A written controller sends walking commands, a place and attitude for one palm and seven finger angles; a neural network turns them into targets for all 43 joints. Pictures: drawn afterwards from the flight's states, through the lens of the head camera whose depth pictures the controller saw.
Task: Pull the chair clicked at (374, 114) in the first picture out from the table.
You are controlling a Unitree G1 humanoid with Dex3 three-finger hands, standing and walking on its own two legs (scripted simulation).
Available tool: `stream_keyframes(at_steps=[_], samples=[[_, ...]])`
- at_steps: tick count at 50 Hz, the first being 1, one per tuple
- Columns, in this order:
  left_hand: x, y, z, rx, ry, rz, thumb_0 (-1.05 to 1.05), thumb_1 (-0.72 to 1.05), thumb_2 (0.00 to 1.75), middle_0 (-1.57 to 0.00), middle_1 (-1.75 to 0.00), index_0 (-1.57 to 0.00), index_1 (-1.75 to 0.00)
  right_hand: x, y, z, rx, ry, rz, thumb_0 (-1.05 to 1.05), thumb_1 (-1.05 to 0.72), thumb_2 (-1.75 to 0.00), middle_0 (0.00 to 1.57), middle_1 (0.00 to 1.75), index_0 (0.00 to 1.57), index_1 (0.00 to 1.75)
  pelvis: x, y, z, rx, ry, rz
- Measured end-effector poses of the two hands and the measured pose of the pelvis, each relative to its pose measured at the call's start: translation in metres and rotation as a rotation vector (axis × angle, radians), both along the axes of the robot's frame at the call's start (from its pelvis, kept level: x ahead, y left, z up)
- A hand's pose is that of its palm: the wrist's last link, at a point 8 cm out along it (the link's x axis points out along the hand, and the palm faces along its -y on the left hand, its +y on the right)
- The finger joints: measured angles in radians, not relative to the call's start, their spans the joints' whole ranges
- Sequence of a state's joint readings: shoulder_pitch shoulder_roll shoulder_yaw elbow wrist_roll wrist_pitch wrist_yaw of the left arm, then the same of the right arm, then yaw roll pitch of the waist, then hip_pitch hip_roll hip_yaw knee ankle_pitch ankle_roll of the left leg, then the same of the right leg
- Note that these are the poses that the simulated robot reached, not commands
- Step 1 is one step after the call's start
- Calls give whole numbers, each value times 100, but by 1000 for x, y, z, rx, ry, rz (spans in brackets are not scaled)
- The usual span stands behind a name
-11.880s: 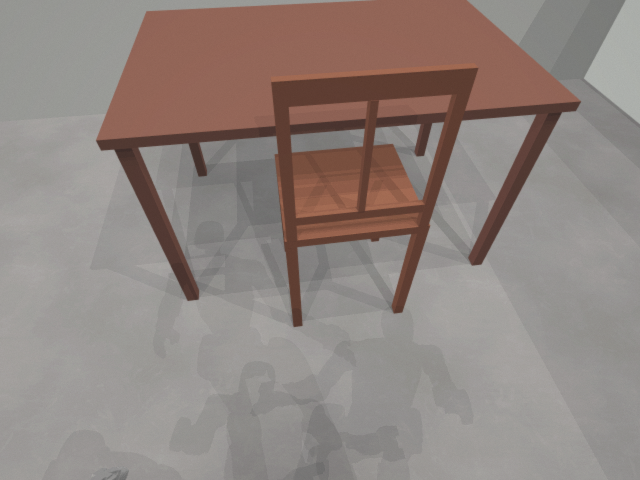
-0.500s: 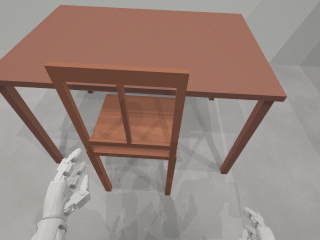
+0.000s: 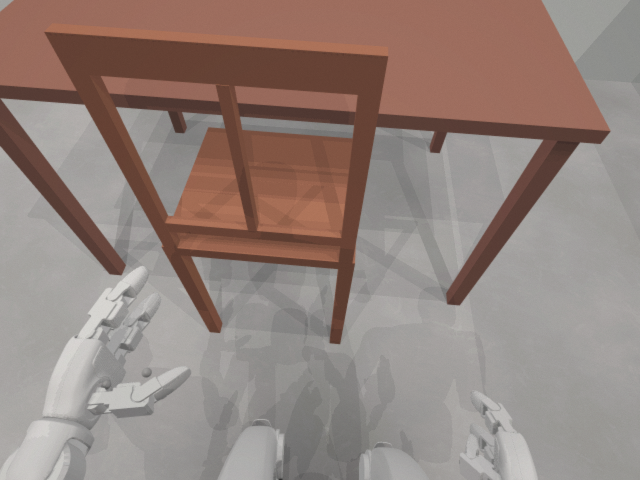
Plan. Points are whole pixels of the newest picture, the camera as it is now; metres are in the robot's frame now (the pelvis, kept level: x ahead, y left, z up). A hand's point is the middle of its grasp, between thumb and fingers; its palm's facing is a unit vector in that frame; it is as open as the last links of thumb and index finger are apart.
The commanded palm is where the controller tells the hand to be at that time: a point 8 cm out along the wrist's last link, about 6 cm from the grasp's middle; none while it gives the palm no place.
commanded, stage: raise the hand toward the chair's back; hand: left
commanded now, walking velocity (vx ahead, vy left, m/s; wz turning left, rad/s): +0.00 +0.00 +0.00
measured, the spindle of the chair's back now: (241, 168) +0.55 +0.15 +0.03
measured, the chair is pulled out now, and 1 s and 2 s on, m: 0.00 0.00 0.00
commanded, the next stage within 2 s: aim the fingers beside a spindle in 1.34 s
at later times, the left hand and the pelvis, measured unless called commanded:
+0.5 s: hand (116, 358) +0.24 +0.23 +0.05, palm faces -0.03 -1.00 -0.04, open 16.2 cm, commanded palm +0.22 +0.29 +0.06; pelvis +0.01 +0.04 +0.01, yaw +0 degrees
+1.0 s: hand (119, 333) +0.26 +0.23 +0.06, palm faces -0.04 -1.00 -0.06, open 16.9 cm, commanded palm +0.24 +0.29 +0.07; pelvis +0.02 +0.03 +0.02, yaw +0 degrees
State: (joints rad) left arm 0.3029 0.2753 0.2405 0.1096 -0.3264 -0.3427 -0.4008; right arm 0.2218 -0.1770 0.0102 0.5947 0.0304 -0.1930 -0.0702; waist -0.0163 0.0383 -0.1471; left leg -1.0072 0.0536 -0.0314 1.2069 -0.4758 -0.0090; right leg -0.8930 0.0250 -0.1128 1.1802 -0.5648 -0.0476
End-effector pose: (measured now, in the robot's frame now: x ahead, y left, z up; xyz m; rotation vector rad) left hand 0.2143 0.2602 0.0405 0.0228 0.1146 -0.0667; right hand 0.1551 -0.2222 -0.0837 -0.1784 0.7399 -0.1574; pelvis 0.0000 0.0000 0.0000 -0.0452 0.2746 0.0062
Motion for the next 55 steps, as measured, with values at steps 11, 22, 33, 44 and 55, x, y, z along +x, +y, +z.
stream_keyframes(at_steps=[11,22,33,44,55], samples=[[2,16,4,11,-31,22,0,-4,50,-11,-16,-10,-15,-13,-9,11,-77,44,-36,1,-90,-90,21,30,20,30,8,23,6,-3,17,-11],[6,25,13,15,-61,34,-1,-30,39,-8,-12,-8,-11,33,19,36,-83,-69,44,1,-91,-90,20,30,20,30,12,37,10,-19,9,2],[11,34,23,36,-57,37,-1,-47,31,-6,-9,-6,-8,43,42,41,-42,-77,100,1,-90,-90,21,30,20,30,14,40,16,-25,-4,12],[24,35,27,44,-57,31,-2,-50,30,-6,-8,-6,-8,17,20,34,-63,2,51,1,-90,-89,21,30,20,30,17,35,20,-19,-5,10],[30,22,29,41,-58,36,-2,-50,30,-6,-8,-6,-8,11,-2,35,-71,10,7,1,-90,-90,20,30,20,30,21,25,23,-4,-3,3]])
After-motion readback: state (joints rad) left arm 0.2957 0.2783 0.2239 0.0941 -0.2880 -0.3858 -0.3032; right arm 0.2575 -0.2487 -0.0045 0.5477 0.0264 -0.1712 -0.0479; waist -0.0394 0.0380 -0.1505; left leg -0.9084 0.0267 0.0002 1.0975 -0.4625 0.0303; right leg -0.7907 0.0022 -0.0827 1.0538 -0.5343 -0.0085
